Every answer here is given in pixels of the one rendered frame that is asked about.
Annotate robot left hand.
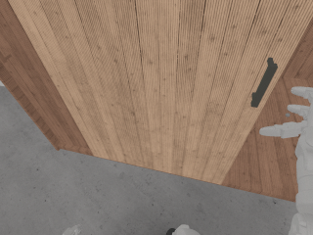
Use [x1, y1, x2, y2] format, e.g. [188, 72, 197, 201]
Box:
[63, 224, 82, 235]

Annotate right robot upper arm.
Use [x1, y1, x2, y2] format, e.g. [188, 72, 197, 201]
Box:
[289, 212, 313, 235]

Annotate robot right hand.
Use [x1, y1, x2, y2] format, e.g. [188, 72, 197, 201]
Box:
[259, 86, 313, 139]

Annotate wardrobe door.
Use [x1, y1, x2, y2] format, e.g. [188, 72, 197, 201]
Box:
[0, 0, 90, 149]
[8, 0, 313, 185]

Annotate right robot shin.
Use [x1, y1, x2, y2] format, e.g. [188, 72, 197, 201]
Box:
[176, 224, 190, 230]

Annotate right robot forearm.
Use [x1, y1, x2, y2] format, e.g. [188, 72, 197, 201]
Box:
[294, 126, 313, 214]

